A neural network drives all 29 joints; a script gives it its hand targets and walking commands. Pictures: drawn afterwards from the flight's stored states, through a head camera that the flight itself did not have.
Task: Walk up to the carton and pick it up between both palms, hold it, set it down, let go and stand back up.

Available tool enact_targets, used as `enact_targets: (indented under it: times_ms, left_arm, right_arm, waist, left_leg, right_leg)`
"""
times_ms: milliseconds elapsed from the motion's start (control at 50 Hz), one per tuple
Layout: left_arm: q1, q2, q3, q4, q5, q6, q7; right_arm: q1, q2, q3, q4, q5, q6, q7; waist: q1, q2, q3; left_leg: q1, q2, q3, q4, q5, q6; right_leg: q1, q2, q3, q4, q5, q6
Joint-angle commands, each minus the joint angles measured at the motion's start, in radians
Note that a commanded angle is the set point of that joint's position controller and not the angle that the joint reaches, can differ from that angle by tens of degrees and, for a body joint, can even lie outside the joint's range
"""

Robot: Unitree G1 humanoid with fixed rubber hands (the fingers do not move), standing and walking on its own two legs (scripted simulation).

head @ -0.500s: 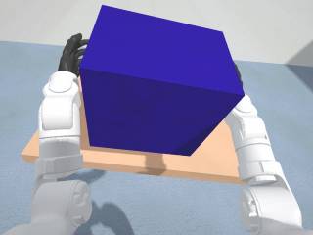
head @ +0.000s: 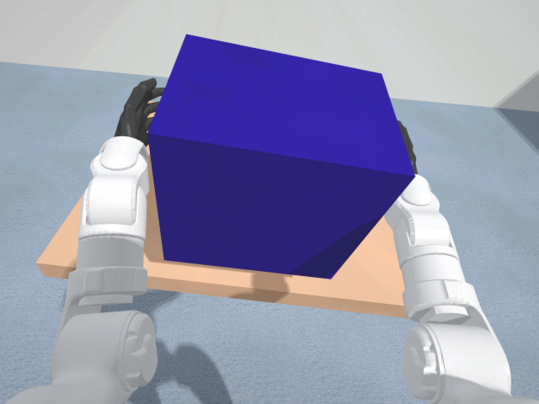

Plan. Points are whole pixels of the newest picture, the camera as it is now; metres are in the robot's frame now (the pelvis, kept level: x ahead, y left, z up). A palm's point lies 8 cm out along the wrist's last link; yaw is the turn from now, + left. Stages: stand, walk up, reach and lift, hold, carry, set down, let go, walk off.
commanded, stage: set down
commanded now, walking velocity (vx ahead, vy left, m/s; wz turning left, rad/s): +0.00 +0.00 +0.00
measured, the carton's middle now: (267, 171) +0.42 -0.02 +0.15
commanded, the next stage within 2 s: none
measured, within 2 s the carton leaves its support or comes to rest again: neither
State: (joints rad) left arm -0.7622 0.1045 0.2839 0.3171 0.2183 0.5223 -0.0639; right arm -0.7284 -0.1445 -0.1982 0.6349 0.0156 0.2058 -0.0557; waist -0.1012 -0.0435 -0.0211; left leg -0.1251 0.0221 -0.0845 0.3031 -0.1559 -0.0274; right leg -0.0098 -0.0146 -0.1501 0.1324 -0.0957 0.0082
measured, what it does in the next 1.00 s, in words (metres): stands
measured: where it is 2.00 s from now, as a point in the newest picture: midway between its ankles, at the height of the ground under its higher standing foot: outside the picture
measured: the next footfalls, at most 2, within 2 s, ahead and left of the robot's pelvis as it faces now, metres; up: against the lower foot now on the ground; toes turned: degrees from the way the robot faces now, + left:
none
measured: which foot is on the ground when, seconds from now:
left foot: down 0.00-1.00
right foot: down 0.00-1.00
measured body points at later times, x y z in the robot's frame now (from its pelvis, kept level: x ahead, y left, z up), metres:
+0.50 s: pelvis +0.01 +0.00 +0.00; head +0.01 +0.02 +0.45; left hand +0.44 +0.16 +0.18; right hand +0.41 -0.22 +0.16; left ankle +0.01 +0.13 -0.75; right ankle -0.02 -0.12 -0.75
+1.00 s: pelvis +0.01 +0.00 +0.00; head +0.03 +0.02 +0.45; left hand +0.47 +0.14 +0.16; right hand +0.43 -0.23 +0.14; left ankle +0.01 +0.13 -0.75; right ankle -0.02 -0.12 -0.75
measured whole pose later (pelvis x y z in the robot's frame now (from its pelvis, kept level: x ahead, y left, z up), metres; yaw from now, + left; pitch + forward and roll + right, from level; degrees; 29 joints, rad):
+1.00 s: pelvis +0.01 +0.00 +0.00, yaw +0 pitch +6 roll -1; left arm -0.85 0.10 0.34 0.67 0.21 0.31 -0.05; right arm -0.80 -0.11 -0.37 0.81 -0.16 0.12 -0.01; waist -0.10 -0.01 -0.08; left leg -0.23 0.02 -0.08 0.27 -0.14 -0.03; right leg -0.13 -0.02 -0.15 0.13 -0.09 0.01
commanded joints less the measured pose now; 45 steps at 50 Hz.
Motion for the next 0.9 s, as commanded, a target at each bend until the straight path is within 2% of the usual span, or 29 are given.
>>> enact_targets:
  times_ms: [0, 40, 60, 80, 100, 120, 140, 160, 180, 220, 260, 340, 420, 440, 460, 500, 560, 600, 660, 680, 720, 780, 820, 880]
  left_arm:
    - [-0.531, -0.332, -0.304, -0.087, -0.106, -0.058, -0.127]
    - [-0.530, -0.351, -0.312, -0.100, -0.105, -0.077, -0.120]
    - [-0.533, -0.359, -0.307, -0.091, -0.100, -0.083, -0.117]
    - [-0.542, -0.366, -0.311, -0.091, -0.096, -0.089, -0.116]
    - [-0.541, -0.358, -0.299, -0.080, -0.090, -0.092, -0.118]
    - [-0.533, -0.365, -0.309, -0.088, -0.096, -0.096, -0.117]
    - [-0.532, -0.372, -0.317, -0.078, -0.098, -0.098, -0.117]
    - [-0.532, -0.361, -0.302, -0.042, -0.095, -0.095, -0.121]
    - [-0.512, -0.352, -0.282, -0.018, -0.086, -0.093, -0.127]
    - [-0.520, -0.352, -0.286, -0.029, -0.098, -0.101, -0.132]
    - [-0.521, -0.365, -0.284, -0.032, -0.088, -0.107, -0.130]
    - [-0.539, -0.360, -0.290, -0.009, -0.097, -0.130, -0.129]
    - [-0.578, -0.394, -0.333, -0.030, -0.114, -0.163, -0.115]
    - [-0.582, -0.405, -0.337, -0.028, -0.114, -0.171, -0.112]
    - [-0.577, -0.411, -0.330, -0.002, -0.110, -0.172, -0.109]
    - [-0.565, -0.400, -0.312, 0.025, -0.109, -0.171, -0.109]
    - [-0.569, -0.388, -0.284, 0.077, -0.095, -0.169, -0.109]
    - [-0.559, -0.400, -0.287, 0.062, -0.090, -0.177, -0.110]
    - [-0.580, -0.381, -0.240, 0.111, -0.068, -0.190, -0.111]
    - [-0.583, -0.381, -0.244, 0.103, -0.067, -0.197, -0.109]
    - [-0.602, -0.367, -0.228, 0.143, -0.066, -0.202, -0.107]
    - [-0.625, -0.374, -0.225, 0.142, -0.074, -0.226, -0.104]
    - [-0.633, -0.386, -0.228, 0.171, -0.070, -0.240, -0.101]
    - [-0.637, -0.389, -0.228, 0.208, -0.073, -0.252, -0.097]
  right_arm:
    - [-0.720, 0.253, 0.201, -0.282, 0.023, -0.092, 0.101]
    - [-0.721, 0.261, 0.199, -0.302, 0.024, -0.111, 0.106]
    - [-0.715, 0.267, 0.203, -0.283, 0.015, -0.114, 0.108]
    - [-0.711, 0.265, 0.195, -0.268, 0.012, -0.114, 0.108]
    - [-0.704, 0.277, 0.202, -0.253, 0.013, -0.112, 0.109]
    - [-0.696, 0.281, 0.212, -0.258, 0.018, -0.115, 0.108]
    - [-0.701, 0.282, 0.218, -0.256, 0.023, -0.118, 0.108]
    - [-0.703, 0.275, 0.206, -0.235, 0.015, -0.110, 0.107]
    - [-0.675, 0.280, 0.207, -0.210, 0.009, -0.103, 0.106]
    - [-0.705, 0.291, 0.205, -0.262, 0.006, -0.118, 0.102]
    - [-0.691, 0.286, 0.191, -0.245, 0.001, -0.119, 0.104]
    - [-0.678, 0.299, 0.189, -0.229, -0.014, -0.124, 0.106]
    - [-0.706, 0.293, 0.169, -0.216, -0.029, -0.149, 0.111]
    - [-0.712, 0.295, 0.162, -0.218, -0.035, -0.154, 0.114]
    - [-0.714, 0.287, 0.154, -0.195, -0.038, -0.155, 0.119]
    - [-0.710, 0.295, 0.153, -0.188, -0.045, -0.151, 0.118]
    - [-0.706, 0.298, 0.143, -0.147, -0.054, -0.140, 0.127]
    - [-0.717, 0.303, 0.140, -0.171, -0.057, -0.151, 0.128]
    - [-0.717, 0.322, 0.129, -0.134, -0.075, -0.148, 0.136]
    - [-0.707, 0.321, 0.122, -0.125, -0.077, -0.154, 0.140]
    - [-0.734, 0.310, 0.087, -0.105, -0.095, -0.152, 0.147]
    - [-0.729, 0.314, 0.069, -0.100, -0.116, -0.165, 0.152]
    - [-0.740, 0.326, 0.073, -0.093, -0.126, -0.174, 0.154]
    - [-0.756, 0.329, 0.058, -0.075, -0.137, -0.173, 0.160]
  waist:
    - [0.008, 0.048, -0.438]
    - [0.016, 0.071, -0.520]
    - [0.016, 0.060, -0.525]
    - [0.012, 0.076, -0.512]
    - [0.024, 0.067, -0.496]
    - [0.010, 0.056, -0.495]
    - [0.017, 0.058, -0.499]
    - [0.000, 0.053, -0.457]
    - [0.009, 0.028, -0.423]
    - [0.005, 0.007, -0.453]
    - [0.002, 0.048, -0.474]
    - [-0.005, 0.033, -0.494]
    - [-0.028, 0.094, -0.562]
    - [-0.032, 0.091, -0.570]
    - [-0.032, 0.103, -0.553]
    - [-0.028, 0.065, -0.505]
    - [-0.021, 0.062, -0.480]
    - [-0.014, 0.068, -0.524]
    - [0.002, 0.048, -0.507]
    - [0.007, 0.066, -0.528]
    - [-0.001, 0.069, -0.516]
    - [-0.011, 0.066, -0.551]
    - [-0.006, 0.068, -0.564]
    - [-0.007, 0.070, -0.572]
  left_leg:
    - [0.044, -0.076, 0.068, -0.028, 0.247, -0.034]
    - [0.071, -0.078, 0.066, -0.012, 0.326, -0.038]
    - [0.095, -0.075, 0.063, -0.009, 0.362, -0.039]
    - [0.098, -0.075, 0.064, -0.001, 0.383, -0.045]
    - [0.075, -0.080, 0.064, 0.000, 0.377, -0.040]
    - [0.072, -0.081, 0.065, 0.000, 0.389, -0.040]
    - [0.069, -0.080, 0.062, -0.001, 0.389, -0.037]
    - [0.050, -0.079, 0.061, -0.009, 0.348, -0.032]
    - [0.032, -0.078, 0.061, -0.022, 0.319, -0.025]
    - [0.022, -0.083, 0.061, -0.030, 0.301, -0.011]
    - [0.048, -0.081, 0.058, -0.025, 0.326, -0.023]
    - [0.051, -0.080, 0.057, -0.011, 0.357, -0.020]
    - [0.083, -0.076, 0.052, 0.011, 0.413, -0.045]
    - [0.100, -0.074, 0.045, 0.014, 0.406, -0.047]
    - [0.107, -0.071, 0.047, 0.014, 0.405, -0.056]
    - [0.101, -0.072, 0.049, 0.018, 0.390, -0.051]
    - [0.052, -0.069, 0.043, -0.008, 0.330, -0.039]
    - [0.039, -0.071, 0.046, -0.002, 0.367, -0.036]
    - [0.014, -0.071, 0.047, -0.019, 0.334, -0.023]
    - [0.005, -0.071, 0.049, -0.027, 0.325, -0.026]
    - [0.014, -0.069, 0.051, -0.031, 0.295, -0.027]
    - [0.053, -0.066, 0.052, -0.011, 0.347, -0.026]
    - [0.053, -0.067, 0.044, -0.006, 0.387, -0.030]
    - [0.054, -0.070, 0.047, -0.012, 0.354, -0.028]
  right_leg:
    - [0.233, 0.062, -0.004, 0.077, 0.275, 0.017]
    - [0.246, 0.070, -0.005, 0.090, 0.347, 0.019]
    - [0.250, 0.072, -0.004, 0.089, 0.376, 0.018]
    - [0.246, 0.075, -0.002, 0.090, 0.388, 0.016]
    - [0.255, 0.068, 0.001, 0.093, 0.402, 0.021]
    - [0.270, 0.071, 0.003, 0.092, 0.426, 0.023]
    - [0.280, 0.070, 0.007, 0.099, 0.442, 0.023]
    - [0.276, 0.064, 0.008, 0.094, 0.416, 0.027]
    - [0.288, 0.064, 0.007, 0.093, 0.404, 0.027]
    - [0.293, 0.059, 0.013, 0.100, 0.417, 0.032]
    - [0.281, 0.061, 0.014, 0.097, 0.424, 0.026]
    - [0.273, 0.059, 0.008, 0.103, 0.457, 0.033]
    - [0.235, 0.069, 0.001, 0.096, 0.463, 0.022]
    - [0.220, 0.072, 0.001, 0.095, 0.446, 0.023]
    - [0.201, 0.076, -0.004, 0.089, 0.420, 0.019]
    - [0.192, 0.078, -0.009, 0.083, 0.399, 0.023]
    - [0.210, 0.063, -0.004, 0.084, 0.377, 0.022]
    - [0.227, 0.063, 0.004, 0.094, 0.424, 0.025]
    - [0.235, 0.059, 0.003, 0.102, 0.433, 0.032]
    - [0.244, 0.058, 0.002, 0.105, 0.429, 0.029]
    - [0.206, 0.058, -0.008, 0.098, 0.387, 0.036]
    - [0.197, 0.066, -0.005, 0.098, 0.427, 0.033]
    - [0.197, 0.062, -0.001, 0.101, 0.462, 0.032]
    - [0.173, 0.064, -0.005, 0.097, 0.440, 0.037]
